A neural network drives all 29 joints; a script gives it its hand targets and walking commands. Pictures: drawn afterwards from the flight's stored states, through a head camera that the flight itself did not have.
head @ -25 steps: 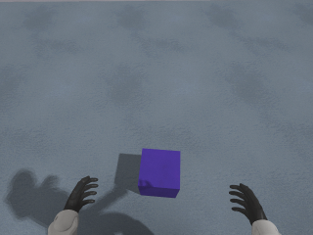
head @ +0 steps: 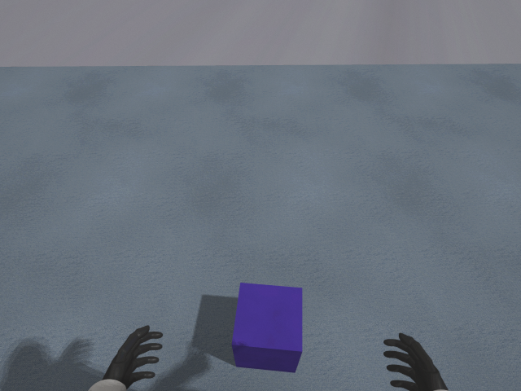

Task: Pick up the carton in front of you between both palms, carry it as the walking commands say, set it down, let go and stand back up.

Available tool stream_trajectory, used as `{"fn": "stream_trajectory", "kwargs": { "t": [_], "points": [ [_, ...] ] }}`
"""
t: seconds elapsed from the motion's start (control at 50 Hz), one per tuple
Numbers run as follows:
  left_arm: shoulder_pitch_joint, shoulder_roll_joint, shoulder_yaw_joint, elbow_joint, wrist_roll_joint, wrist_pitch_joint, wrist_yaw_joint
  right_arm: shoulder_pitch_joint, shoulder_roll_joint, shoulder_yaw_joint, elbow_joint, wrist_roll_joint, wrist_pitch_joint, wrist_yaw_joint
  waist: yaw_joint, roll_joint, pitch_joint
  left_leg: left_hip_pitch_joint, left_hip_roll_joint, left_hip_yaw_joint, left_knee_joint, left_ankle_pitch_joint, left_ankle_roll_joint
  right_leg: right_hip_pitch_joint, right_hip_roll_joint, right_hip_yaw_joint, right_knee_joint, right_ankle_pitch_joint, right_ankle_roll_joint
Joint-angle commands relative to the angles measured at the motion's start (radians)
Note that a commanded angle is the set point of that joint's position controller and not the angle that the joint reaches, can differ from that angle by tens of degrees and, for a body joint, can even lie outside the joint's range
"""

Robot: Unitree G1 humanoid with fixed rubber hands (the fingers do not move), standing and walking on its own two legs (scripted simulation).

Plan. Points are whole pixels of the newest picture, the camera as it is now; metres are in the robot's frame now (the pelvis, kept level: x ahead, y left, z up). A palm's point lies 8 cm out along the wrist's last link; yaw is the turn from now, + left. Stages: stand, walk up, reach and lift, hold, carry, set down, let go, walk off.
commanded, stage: let go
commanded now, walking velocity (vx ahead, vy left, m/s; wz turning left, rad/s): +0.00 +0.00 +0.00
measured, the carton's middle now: (268, 328) +0.44 +0.00 -0.65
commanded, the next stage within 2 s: stand in 0.02 s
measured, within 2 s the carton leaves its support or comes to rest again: neither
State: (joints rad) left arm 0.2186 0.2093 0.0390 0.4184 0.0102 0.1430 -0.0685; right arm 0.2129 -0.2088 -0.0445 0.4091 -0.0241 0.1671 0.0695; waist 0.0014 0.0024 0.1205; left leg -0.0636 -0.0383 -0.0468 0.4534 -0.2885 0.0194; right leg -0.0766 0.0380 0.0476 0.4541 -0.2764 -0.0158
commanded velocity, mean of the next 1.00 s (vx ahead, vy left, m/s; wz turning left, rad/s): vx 0.00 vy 0.00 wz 0.00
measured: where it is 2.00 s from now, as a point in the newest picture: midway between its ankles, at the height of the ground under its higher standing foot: outside the picture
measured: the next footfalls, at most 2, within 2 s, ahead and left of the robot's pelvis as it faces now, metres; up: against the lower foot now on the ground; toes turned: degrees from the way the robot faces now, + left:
none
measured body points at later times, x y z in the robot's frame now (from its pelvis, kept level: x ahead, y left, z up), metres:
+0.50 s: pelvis +0.05 +0.00 -0.01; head +0.05 -0.01 +0.44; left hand +0.12 +0.26 -0.12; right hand +0.17 -0.25 -0.13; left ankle -0.02 +0.11 -0.74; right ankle -0.01 -0.11 -0.74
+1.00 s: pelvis +0.04 +0.00 -0.01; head +0.04 +0.00 +0.44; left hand +0.04 +0.26 -0.15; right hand +0.10 -0.26 -0.15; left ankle -0.02 +0.11 -0.74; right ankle -0.01 -0.11 -0.74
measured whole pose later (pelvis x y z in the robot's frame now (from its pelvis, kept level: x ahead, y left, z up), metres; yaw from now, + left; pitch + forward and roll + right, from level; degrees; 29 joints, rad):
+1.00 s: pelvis +0.04 +0.00 -0.01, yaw +5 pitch +1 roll +0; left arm 0.37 0.25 -0.01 0.90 0.02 0.01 0.04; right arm 0.35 -0.24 0.02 0.90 -0.01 0.00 -0.05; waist 0.01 0.00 -0.04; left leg -0.20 -0.05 -0.11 0.55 -0.37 0.02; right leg -0.17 0.00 -0.06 0.53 -0.38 -0.02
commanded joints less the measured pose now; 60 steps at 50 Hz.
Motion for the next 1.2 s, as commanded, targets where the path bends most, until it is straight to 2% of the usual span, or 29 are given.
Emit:
{"fn": "stream_trajectory", "kwargs": {
  "t": [0.0, 0.02, 0.04, 0.08, 0.14, 0.2, 0.44, 0.54, 0.76, 1.18],
  "points": [
    [0.003, 0.103, 0.033, -0.055, -0.015, -0.047, 0.025, -0.043, -0.115, -0.019, -0.132, -0.009, 0.037, -0.037, 0.009, -0.007, -0.124, 0.005, 0.01, 0.011, -0.025, 0.314, -0.031, -0.019, 0.013, -0.029, -0.02, 0.22, 0.031],
    [0.023, 0.159, 0.038, 0.078, 0.052, -0.111, 0.071, 0.063, -0.159, -0.026, 0.066, -0.006, -0.105, -0.07, -0.009, 0.018, -0.074, -0.232, 0.116, -0.06, -0.1, -0.121, -0.045, -0.094, -0.116, 0.011, -0.062, -0.13, 0.052],
    [0.034, 0.176, 0.038, 0.07, 0.065, -0.136, 0.091, 0.071, -0.168, -0.019, 0.08, -0.027, -0.154, -0.088, 0.003, 0.015, -0.001, -0.275, 0.107, -0.086, -0.118, -0.217, -0.046, -0.143, -0.135, 0.067, -0.09, -0.207, 0.044],
    [0.019, 0.158, 0.028, 0.105, 0.051, -0.177, 0.094, 0.03, -0.136, -0.009, 0.108, -0.03, -0.216, -0.09, 0.005, 0.002, -0.038, -0.265, 0.108, -0.112, -0.077, -0.11, -0.029, -0.19, -0.143, 0.091, -0.087, -0.178, 0.035],
    [0.014, 0.14, 0.019, 0.145, 0.033, -0.219, 0.084, 0.028, -0.135, -0.004, 0.16, -0.011, -0.258, -0.078, 0.01, 0.014, -0.209, -0.196, 0.121, -0.131, -0.024, 0.166, -0.01, -0.109, -0.138, 0.075, -0.02, 0.064, 0.026],
    [0.044, 0.155, 0.015, 0.183, 0.026, -0.226, 0.085, 0.064, -0.151, 0.001, 0.202, -0.008, -0.263, -0.084, 0.01, 0.007, -0.252, -0.183, 0.117, -0.131, 0.018, 0.313, -0.002, -0.085, -0.138, 0.055, 0.025, 0.235, 0.022],
    [0.141, 0.166, -0.006, 0.259, 0.008, -0.192, 0.102, 0.151, -0.157, 0.019, 0.289, 0.006, -0.227, -0.104, 0.008, -0.012, -0.214, -0.209, 0.092, -0.123, 0.082, 0.401, 0.008, -0.091, -0.138, 0.01, 0.088, 0.444, 0.004],
    [0.158, 0.166, -0.011, 0.285, 0.005, -0.178, 0.107, 0.158, -0.154, 0.022, 0.316, 0.009, -0.212, -0.11, 0.01, -0.007, -0.198, -0.212, 0.086, -0.121, 0.089, 0.394, 0.013, -0.083, -0.135, -0.003, 0.09, 0.442, -0.005],
    [0.186, 0.16, -0.019, 0.365, 0.006, -0.153, 0.113, 0.173, -0.154, 0.03, 0.382, 0.01, -0.188, -0.118, 0.011, 0.002, -0.144, -0.214, 0.083, -0.133, 0.071, 0.352, 0.02, -0.075, -0.131, -0.016, 0.058, 0.33, -0.016],
    [0.24, 0.108, -0.039, 0.572, 0.007, -0.138, 0.113, 0.209, -0.1, 0.064, 0.579, 0.012, -0.169, -0.12, 0.011, 0.005, -0.056, -0.188, 0.085, -0.145, 0.0, 0.296, 0.021, -0.04, -0.134, -0.022, -0.023, 0.209, -0.022]
  ]
}}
